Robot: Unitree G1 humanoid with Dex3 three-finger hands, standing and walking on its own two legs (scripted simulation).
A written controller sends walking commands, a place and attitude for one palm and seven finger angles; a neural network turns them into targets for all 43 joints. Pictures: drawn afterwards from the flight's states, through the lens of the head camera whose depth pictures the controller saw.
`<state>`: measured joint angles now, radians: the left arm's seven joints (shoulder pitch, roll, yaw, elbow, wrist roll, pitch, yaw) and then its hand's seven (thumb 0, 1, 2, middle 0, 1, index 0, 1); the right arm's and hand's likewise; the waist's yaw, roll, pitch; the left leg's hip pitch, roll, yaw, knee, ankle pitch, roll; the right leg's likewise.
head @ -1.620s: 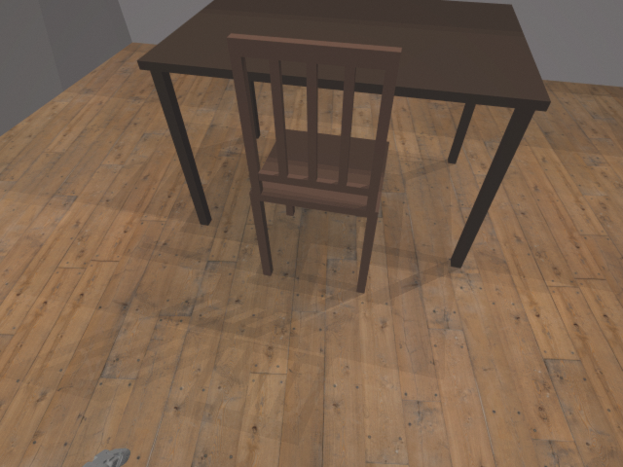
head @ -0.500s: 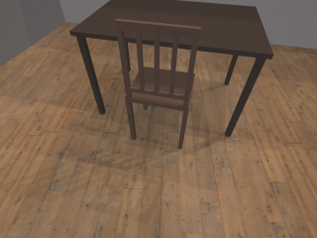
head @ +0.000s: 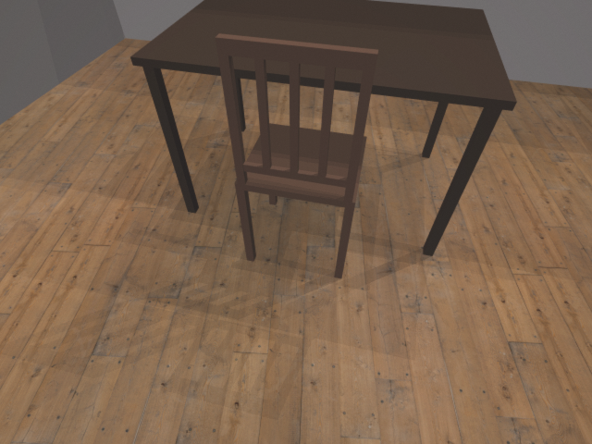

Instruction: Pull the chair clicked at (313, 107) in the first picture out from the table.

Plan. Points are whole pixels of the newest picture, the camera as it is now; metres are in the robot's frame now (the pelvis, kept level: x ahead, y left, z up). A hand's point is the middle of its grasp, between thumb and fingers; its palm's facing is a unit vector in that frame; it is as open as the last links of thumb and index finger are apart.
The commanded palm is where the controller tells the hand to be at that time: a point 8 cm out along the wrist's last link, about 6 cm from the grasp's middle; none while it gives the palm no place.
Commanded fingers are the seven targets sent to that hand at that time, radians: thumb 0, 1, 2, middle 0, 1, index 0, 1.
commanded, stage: turn to face it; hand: left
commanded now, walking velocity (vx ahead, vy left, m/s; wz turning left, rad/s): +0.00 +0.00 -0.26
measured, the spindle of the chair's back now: (294, 122) +0.93 +0.07 -0.08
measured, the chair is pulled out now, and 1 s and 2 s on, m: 0.00 0.00 0.00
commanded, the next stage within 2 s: take the last steps up to it in 0.26 s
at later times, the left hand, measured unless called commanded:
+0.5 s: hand out of the picture +0.05 +0.19 -0.18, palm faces -0.11 -0.97 -0.20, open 7.4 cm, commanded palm none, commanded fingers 0.00 0.90 0.90 -0.20 -0.30 -0.20 -0.30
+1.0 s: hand out of the picture +0.09 +0.14 -0.18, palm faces -0.07 -0.99 -0.15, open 7.4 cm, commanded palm none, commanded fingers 0.00 0.90 0.90 -0.20 -0.30 -0.20 -0.30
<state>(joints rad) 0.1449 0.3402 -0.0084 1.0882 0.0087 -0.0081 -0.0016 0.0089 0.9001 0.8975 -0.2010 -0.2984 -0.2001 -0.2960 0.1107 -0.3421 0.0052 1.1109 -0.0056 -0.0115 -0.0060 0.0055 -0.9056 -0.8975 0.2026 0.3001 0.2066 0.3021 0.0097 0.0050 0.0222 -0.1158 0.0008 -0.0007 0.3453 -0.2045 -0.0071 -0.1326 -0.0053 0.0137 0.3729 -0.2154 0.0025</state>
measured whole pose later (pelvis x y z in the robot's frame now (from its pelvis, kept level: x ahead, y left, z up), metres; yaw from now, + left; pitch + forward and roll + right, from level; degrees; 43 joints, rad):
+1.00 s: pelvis +0.13 -0.02 -0.01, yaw -9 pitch +0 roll +0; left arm 0.43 0.11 0.02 1.11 0.03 -0.06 0.01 0.01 0.90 0.90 -0.20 -0.30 -0.20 -0.30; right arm 0.25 -0.18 -0.05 1.06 -0.02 -0.01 0.01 0.01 -0.91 -0.90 0.20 0.30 0.20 0.30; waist 0.02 0.01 0.00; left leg -0.53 0.11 0.09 0.96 -0.29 -0.01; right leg -0.07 -0.02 -0.07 0.38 -0.32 -0.01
